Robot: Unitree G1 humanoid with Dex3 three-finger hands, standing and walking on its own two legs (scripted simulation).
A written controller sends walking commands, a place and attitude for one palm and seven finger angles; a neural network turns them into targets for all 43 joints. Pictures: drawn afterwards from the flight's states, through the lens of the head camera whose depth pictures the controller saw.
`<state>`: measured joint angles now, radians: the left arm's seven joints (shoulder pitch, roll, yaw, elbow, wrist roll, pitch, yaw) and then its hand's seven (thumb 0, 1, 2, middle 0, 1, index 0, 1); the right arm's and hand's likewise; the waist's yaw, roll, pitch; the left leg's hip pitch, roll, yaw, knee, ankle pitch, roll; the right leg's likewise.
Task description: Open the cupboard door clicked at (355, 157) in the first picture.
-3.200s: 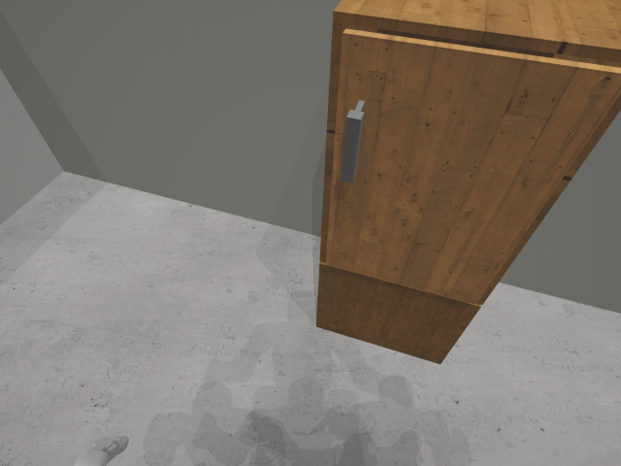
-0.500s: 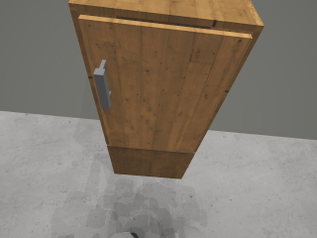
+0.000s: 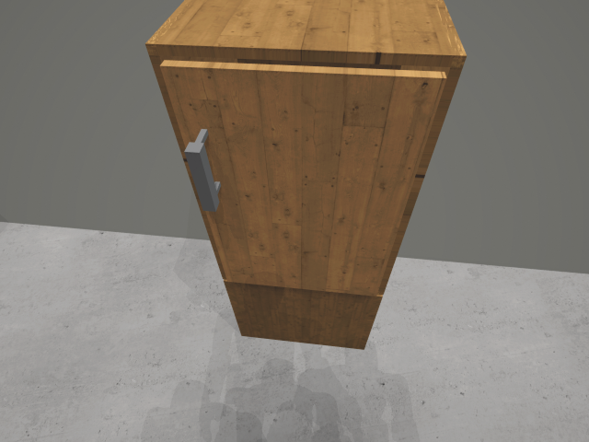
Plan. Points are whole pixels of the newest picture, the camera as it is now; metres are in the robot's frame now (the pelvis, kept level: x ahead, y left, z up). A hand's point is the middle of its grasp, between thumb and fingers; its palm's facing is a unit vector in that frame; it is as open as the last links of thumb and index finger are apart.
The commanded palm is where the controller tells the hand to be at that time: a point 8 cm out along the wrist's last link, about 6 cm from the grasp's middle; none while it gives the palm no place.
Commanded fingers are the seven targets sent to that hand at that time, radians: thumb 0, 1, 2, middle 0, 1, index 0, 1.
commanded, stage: come to a stop and stand still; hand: left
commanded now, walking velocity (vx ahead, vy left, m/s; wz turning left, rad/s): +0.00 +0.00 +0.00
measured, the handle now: (207, 170) +0.51 +0.20 +0.07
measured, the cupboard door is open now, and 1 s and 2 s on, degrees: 0 0 0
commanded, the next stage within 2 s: look again from close up in 0.50 s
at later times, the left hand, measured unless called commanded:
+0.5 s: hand out of the picture +0.03 +0.22 -0.18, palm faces +0.01 -0.98 -0.20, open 7.3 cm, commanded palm none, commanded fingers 0.00 0.90 0.90 -0.20 -0.30 -0.20 -0.30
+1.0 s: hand out of the picture +0.00 +0.23 -0.17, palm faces +0.01 -0.97 -0.26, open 7.4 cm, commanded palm none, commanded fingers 0.00 0.90 0.90 -0.20 -0.30 -0.20 -0.30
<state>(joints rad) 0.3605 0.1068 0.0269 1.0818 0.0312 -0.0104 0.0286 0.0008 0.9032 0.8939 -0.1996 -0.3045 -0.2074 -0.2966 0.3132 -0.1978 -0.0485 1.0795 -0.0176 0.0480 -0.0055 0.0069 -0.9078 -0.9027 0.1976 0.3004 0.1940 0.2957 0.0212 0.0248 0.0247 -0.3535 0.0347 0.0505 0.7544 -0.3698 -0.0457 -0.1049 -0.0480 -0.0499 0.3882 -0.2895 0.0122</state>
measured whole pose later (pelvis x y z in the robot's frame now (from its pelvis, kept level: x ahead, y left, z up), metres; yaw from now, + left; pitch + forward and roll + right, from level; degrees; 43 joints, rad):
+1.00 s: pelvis -0.04 +0.03 -0.01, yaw +0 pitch -4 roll +0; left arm 0.28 0.22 0.01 1.01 0.02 0.00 0.03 0.00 0.91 0.89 -0.20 -0.30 -0.20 -0.30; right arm 0.27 -0.21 -0.01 1.03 -0.02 0.00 -0.01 0.01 -0.91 -0.90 0.20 0.30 0.20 0.30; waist -0.01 0.01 0.01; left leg -0.22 0.02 0.09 0.51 -0.22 0.03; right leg -0.19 -0.04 -0.08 0.50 -0.25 0.01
